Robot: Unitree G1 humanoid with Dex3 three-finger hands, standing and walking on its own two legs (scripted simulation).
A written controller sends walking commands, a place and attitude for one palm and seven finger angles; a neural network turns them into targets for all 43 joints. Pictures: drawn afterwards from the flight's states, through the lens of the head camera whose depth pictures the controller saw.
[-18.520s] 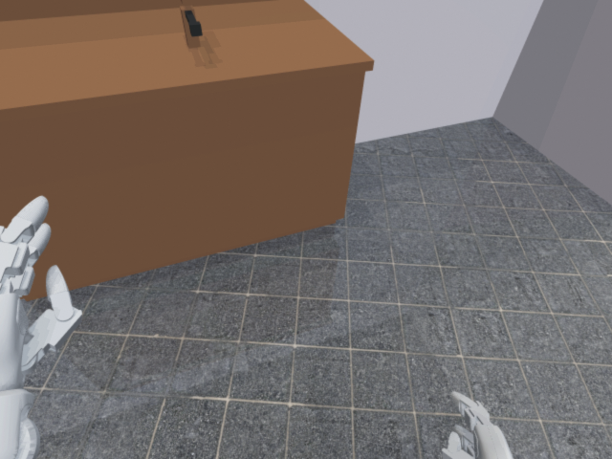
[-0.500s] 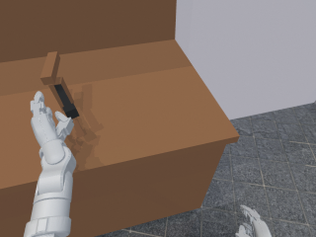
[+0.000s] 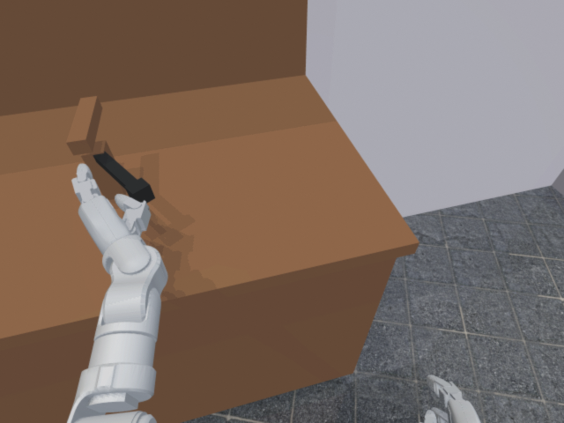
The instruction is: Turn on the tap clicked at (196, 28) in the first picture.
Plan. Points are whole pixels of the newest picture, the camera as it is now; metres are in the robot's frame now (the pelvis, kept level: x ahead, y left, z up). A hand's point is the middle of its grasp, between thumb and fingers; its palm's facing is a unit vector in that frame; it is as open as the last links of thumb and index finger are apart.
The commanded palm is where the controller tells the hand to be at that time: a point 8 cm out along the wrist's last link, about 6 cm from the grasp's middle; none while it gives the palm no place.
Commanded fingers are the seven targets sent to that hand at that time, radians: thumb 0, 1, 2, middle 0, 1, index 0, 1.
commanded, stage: push the lever round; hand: left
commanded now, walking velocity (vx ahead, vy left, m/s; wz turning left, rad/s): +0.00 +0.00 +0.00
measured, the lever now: (140, 192) +0.40 +0.25 +0.13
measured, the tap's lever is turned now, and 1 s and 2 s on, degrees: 32 61 77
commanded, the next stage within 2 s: lift the hand up off the lever in 1.36 s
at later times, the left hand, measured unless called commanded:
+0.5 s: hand (175, 189) +0.41 +0.20 +0.13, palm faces +0.76 -0.64 -0.07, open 7.6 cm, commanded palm +0.36 +0.21 +0.12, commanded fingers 0.00 0.90 0.90 -0.15 -0.15 -0.15 -0.15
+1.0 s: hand (189, 177) +0.44 +0.18 +0.13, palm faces +0.82 -0.57 -0.11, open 7.5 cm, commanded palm +0.39 +0.19 +0.12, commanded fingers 0.00 0.90 0.90 -0.15 -0.15 -0.15 -0.15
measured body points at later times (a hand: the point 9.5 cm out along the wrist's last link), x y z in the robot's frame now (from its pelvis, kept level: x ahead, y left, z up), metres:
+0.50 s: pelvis +0.00 +0.00 +0.00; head +0.01 -0.02 +0.45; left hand +0.37 +0.23 +0.13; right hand +0.14 -0.24 -0.12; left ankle +0.02 +0.14 -0.73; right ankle -0.01 -0.10 -0.73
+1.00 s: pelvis +0.00 -0.01 -0.01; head +0.02 -0.02 +0.44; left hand +0.40 +0.21 +0.13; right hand +0.12 -0.25 -0.14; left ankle +0.02 +0.14 -0.73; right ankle -0.01 -0.10 -0.73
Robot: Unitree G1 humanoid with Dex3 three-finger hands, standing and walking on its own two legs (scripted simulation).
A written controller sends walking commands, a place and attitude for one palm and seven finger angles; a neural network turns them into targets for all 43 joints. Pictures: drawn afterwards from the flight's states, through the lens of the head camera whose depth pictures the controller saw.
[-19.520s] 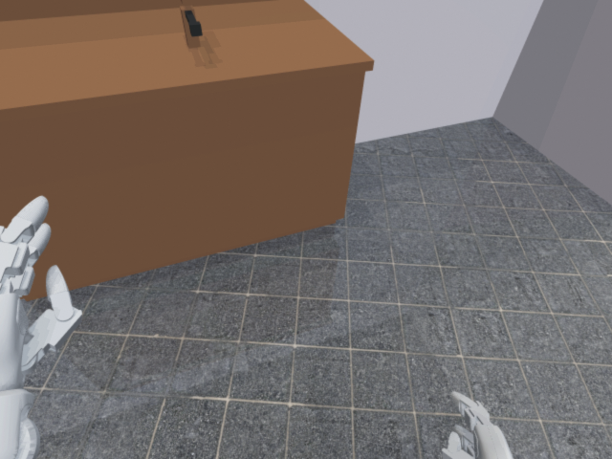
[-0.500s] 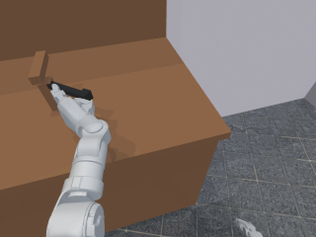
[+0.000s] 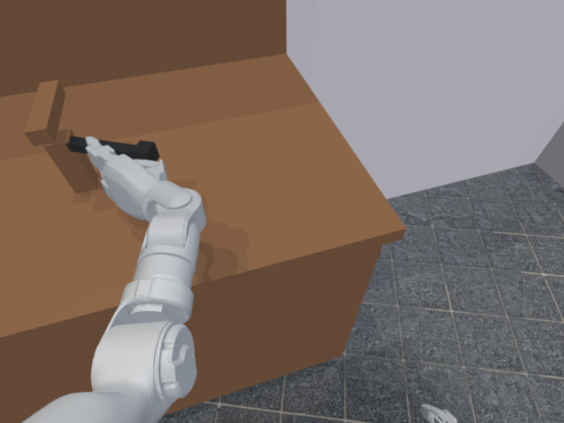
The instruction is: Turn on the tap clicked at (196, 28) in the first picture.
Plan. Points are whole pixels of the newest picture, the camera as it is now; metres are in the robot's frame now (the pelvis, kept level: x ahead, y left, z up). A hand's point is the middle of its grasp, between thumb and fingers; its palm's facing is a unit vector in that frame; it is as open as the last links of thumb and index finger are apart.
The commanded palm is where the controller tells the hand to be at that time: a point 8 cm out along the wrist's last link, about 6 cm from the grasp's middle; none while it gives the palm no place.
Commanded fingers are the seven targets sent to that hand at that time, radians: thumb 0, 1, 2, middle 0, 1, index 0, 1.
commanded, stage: push the lever round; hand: left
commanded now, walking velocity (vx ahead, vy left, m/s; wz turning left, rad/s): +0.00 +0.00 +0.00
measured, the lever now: (145, 154) +0.47 +0.22 +0.14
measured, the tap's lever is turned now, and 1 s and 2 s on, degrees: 61 77 77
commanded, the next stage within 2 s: lift the hand up off the lever in 0.36 s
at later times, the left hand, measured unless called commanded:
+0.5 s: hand (168, 153) +0.48 +0.19 +0.14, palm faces +0.82 -0.57 -0.12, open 7.7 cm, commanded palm +0.42 +0.20 +0.14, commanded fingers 0.00 0.90 0.90 -0.15 -0.15 -0.15 -0.15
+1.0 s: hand (159, 148) +0.47 +0.20 +0.15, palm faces +0.81 -0.58 -0.08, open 7.8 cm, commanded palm +0.41 +0.20 +0.15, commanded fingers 0.00 0.90 0.90 -0.15 -0.15 -0.15 -0.15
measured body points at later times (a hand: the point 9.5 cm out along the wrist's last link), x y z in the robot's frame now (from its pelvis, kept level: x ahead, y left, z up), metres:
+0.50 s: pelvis +0.01 +0.00 +0.00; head +0.04 -0.01 +0.45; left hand +0.43 +0.21 +0.14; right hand +0.08 -0.26 -0.13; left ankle +0.03 +0.14 -0.72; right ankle +0.00 -0.09 -0.72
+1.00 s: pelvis +0.02 +0.00 +0.00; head +0.03 -0.01 +0.45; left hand +0.42 +0.22 +0.16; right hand +0.11 -0.24 -0.13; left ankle +0.03 +0.14 -0.72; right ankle +0.00 -0.09 -0.72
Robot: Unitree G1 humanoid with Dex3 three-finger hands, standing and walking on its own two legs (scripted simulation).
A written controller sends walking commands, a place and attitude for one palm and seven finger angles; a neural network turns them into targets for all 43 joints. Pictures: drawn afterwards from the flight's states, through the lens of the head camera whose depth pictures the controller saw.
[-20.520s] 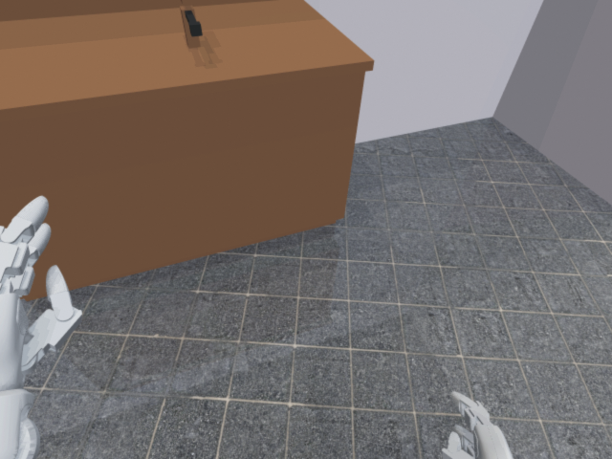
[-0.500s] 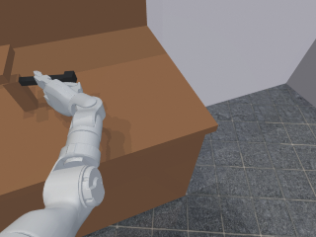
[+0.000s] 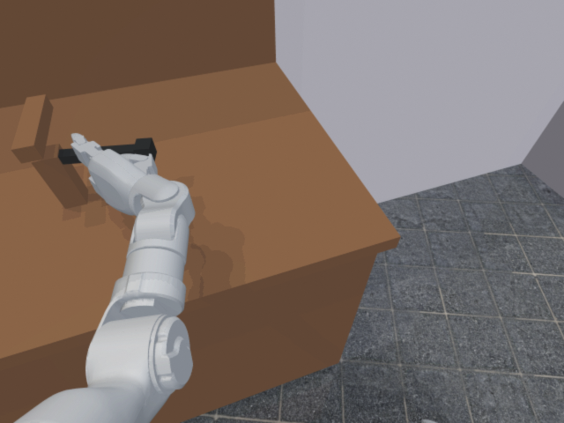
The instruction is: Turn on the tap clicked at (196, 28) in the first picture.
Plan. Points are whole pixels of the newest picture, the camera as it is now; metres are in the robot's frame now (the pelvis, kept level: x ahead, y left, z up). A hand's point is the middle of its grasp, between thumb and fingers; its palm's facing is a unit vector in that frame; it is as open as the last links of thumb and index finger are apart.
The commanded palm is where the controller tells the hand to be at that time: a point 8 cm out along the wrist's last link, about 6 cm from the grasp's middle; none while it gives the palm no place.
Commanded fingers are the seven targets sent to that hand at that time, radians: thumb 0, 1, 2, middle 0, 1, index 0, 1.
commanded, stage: lift the hand up off the lever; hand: left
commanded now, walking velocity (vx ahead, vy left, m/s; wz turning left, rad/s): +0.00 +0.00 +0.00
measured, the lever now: (145, 150) +0.49 +0.22 +0.13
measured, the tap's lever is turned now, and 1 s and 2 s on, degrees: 77 77 77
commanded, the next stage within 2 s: draw the hand back beside the body in 1.86 s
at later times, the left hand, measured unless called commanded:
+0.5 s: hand (147, 156) +0.44 +0.19 +0.17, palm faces +0.81 -0.57 -0.09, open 7.8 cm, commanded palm +0.39 +0.21 +0.17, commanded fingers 0.00 0.90 0.90 -0.15 -0.15 -0.15 -0.15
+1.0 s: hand (147, 145) +0.45 +0.19 +0.18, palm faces +0.81 -0.58 -0.07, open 7.8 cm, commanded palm +0.38 +0.20 +0.19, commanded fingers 0.00 0.90 0.90 -0.15 -0.15 -0.15 -0.15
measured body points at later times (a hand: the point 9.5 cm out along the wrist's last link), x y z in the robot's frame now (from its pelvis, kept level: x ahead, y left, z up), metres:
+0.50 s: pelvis -0.01 +0.00 +0.00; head +0.00 -0.02 +0.45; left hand +0.39 +0.22 +0.18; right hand +0.12 -0.24 -0.12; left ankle +0.01 +0.14 -0.72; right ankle -0.02 -0.09 -0.72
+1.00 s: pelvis +0.00 -0.01 +0.01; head +0.01 -0.03 +0.46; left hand +0.40 +0.22 +0.19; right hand +0.11 -0.25 -0.12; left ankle +0.01 +0.14 -0.72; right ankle -0.02 -0.09 -0.72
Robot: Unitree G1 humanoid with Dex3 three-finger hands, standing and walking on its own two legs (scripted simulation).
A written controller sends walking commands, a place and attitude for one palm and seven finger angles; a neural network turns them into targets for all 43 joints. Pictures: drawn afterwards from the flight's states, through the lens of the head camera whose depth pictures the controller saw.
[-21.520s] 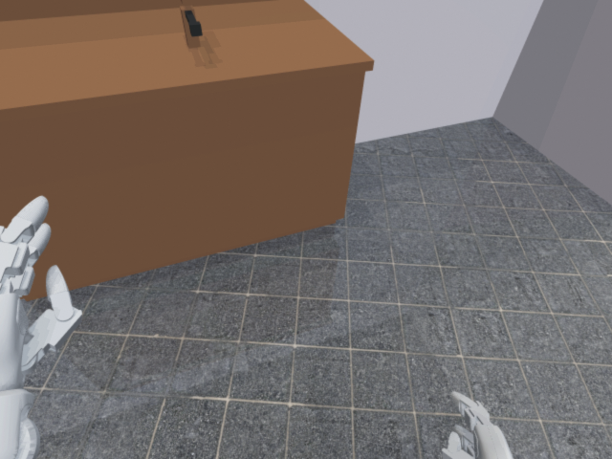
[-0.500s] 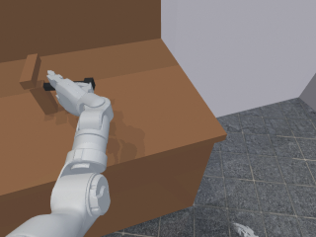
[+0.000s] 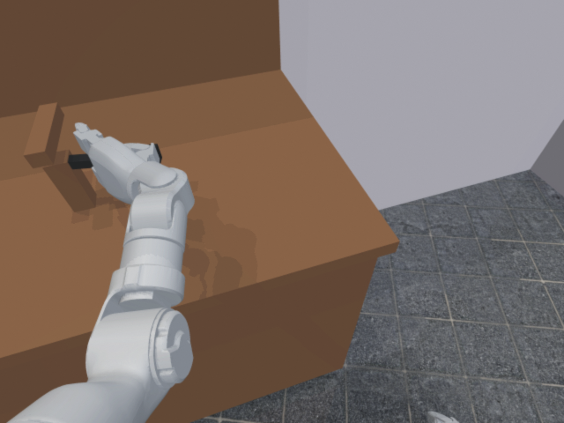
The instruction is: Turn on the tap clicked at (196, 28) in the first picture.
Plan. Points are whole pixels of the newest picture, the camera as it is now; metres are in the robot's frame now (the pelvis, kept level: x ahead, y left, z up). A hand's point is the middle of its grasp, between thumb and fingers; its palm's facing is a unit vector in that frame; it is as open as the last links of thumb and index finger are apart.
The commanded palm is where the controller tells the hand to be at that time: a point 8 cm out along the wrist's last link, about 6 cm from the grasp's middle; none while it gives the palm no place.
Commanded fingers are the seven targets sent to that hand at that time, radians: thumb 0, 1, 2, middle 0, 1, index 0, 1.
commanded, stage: lift the hand up off the lever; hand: left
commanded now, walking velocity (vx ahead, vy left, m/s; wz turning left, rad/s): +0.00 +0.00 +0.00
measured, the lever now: (151, 156) +0.50 +0.23 +0.13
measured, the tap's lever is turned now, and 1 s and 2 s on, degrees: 77 77 77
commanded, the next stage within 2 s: draw the hand back beside the body in 0.86 s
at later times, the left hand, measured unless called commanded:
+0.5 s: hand (139, 146) +0.42 +0.20 +0.20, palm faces +0.79 -0.61 -0.03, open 7.8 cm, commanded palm +0.37 +0.21 +0.20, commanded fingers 0.00 0.90 0.90 -0.15 -0.15 -0.15 -0.15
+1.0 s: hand (135, 149) +0.41 +0.20 +0.21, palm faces +0.77 -0.64 -0.03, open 7.8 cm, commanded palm +0.35 +0.21 +0.21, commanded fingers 0.00 0.90 0.90 -0.15 -0.16 -0.15 -0.16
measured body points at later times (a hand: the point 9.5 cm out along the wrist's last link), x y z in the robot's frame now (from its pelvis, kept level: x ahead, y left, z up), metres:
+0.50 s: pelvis +0.00 +0.00 +0.01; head -0.01 -0.02 +0.46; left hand +0.38 +0.23 +0.20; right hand +0.17 -0.22 -0.11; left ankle +0.01 +0.15 -0.73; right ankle -0.02 -0.09 -0.73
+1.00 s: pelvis -0.01 +0.00 +0.01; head -0.03 -0.02 +0.46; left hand +0.36 +0.23 +0.22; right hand +0.16 -0.22 -0.10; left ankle +0.01 +0.15 -0.73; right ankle -0.02 -0.09 -0.73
